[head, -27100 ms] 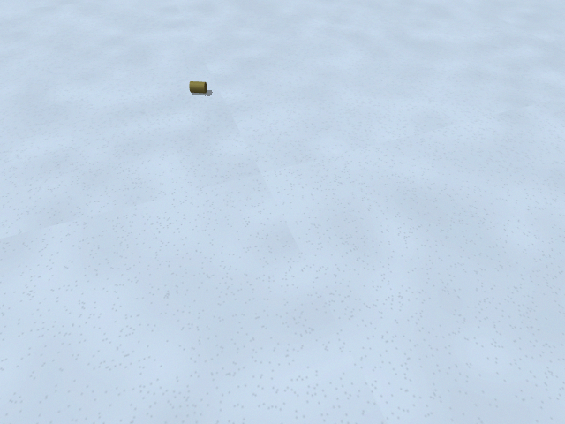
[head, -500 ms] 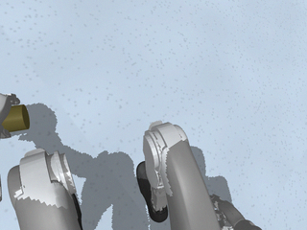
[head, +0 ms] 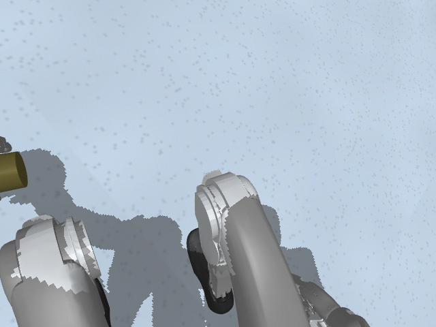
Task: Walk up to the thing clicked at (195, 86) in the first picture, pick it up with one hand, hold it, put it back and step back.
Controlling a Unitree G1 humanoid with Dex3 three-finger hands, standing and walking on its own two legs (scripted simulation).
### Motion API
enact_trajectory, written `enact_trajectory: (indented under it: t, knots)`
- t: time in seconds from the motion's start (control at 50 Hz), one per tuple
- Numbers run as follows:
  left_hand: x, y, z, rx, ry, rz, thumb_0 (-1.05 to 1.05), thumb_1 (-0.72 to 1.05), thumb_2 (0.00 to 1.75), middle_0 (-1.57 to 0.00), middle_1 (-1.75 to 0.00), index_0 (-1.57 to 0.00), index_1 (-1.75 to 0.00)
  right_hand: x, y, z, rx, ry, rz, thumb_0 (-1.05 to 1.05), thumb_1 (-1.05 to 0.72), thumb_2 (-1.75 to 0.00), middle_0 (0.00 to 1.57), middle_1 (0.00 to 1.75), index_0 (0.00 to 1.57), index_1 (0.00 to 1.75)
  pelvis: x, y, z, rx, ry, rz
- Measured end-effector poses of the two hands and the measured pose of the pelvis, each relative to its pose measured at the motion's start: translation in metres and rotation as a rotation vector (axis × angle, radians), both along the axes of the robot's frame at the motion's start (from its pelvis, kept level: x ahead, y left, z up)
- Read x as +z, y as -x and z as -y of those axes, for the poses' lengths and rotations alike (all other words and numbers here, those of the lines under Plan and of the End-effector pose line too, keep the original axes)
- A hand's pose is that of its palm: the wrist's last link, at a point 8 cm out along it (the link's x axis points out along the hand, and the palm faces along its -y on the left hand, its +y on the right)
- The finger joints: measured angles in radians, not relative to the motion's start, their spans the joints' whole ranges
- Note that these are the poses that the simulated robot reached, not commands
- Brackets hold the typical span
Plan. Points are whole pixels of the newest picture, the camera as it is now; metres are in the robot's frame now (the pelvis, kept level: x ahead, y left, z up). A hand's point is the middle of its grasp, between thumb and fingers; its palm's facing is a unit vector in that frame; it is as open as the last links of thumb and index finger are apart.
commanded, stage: open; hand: left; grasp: from above
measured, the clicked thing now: out of the picture +0.42 +0.29 -0.25
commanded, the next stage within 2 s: withdraw in 0.98 s
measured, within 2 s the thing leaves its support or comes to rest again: neither
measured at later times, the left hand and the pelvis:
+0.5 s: hand out of the picture +0.41 +0.29 -0.22, palm faces -0.45 -0.08 -0.89, open 10.4 cm; pelvis +0.00 +0.00 +0.00, yaw -1 degrees
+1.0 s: hand out of the picture +0.41 +0.29 -0.22, palm faces -0.47 -0.11 -0.88, open 13.1 cm; pelvis +0.00 +0.00 +0.00, yaw -1 degrees
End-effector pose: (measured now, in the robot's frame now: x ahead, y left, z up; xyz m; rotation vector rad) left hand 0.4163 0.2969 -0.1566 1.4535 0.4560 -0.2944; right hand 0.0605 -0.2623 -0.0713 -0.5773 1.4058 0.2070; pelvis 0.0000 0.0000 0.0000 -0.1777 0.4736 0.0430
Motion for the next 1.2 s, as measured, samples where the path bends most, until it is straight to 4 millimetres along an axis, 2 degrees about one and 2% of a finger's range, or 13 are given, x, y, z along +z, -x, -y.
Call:
enact_trajectory:
  t: [0.16, 0.28, 0.58, 0.82, 1.04, 1.2]
  knots:
    - [0.0, 0.001, 0.001, -0.01, -0.004, 0.0, -0.01, 0.13, 0.2, -0.93, -0.05, -0.91, -0.1, 0.004, 0.004, -0.002, 0.024, -0.001, -0.008, 0.0, -0.91, -0.89, 0.2, 0.3, 0.2, 0.29, 0.001, 0.002, -0.001, -0.003, 0.006, 0.011]
    - [-0.001, 0.003, 0.001, -0.021, -0.008, 0.003, -0.02, 0.11, 0.31, -0.87, -0.14, -0.84, -0.19, 0.005, 0.003, -0.005, 0.042, -0.011, -0.002, 0.0, -0.9, -0.89, 0.2, 0.3, 0.2, 0.3, 0.002, 0.003, -0.001, -0.004, 0.011, 0.015]
    - [-0.007, 0.0, 0.008, -0.036, -0.009, 0.025, 0.0, -0.02, 0.58, -0.61, -0.41, -0.57, -0.45, 0.011, -0.007, -0.004, 0.074, -0.017, 0.013, 0.0, -0.9, -0.89, 0.2, 0.3, 0.2, 0.3, 0.004, 0.002, -0.003, -0.004, 0.019, 0.009]
    - [-0.011, -0.006, 0.0, 0.022, -0.008, 0.001, 0.0, -0.21, 0.74, -0.4, -0.6, -0.37, -0.64, 0.012, -0.005, -0.002, 0.052, -0.023, 0.001, 0.0, -0.9, -0.89, 0.2, 0.3, 0.2, 0.3, 0.004, 0.0, -0.003, -0.006, 0.02, 0.002]
    - [-0.01, -0.002, -0.001, -0.009, 0.013, 0.002, 0.0, -0.32, 0.85, -0.26, -0.75, -0.24, -0.78, 0.008, 0.003, -0.007, 0.029, -0.031, -0.025, 0.0, -0.9, -0.89, 0.2, 0.3, 0.2, 0.3, 0.004, 0.0, -0.002, -0.006, 0.019, 0.008]
    - [-0.005, -0.002, 0.005, -0.036, 0.003, 0.039, 0.0, -0.36, 0.88, -0.19, -0.84, -0.19, -0.85, 0.009, 0.001, -0.006, 0.033, -0.027, -0.006, 0.0, -0.9, -0.89, 0.2, 0.3, 0.2, 0.3, 0.003, 0.001, -0.003, -0.008, 0.019, 0.007]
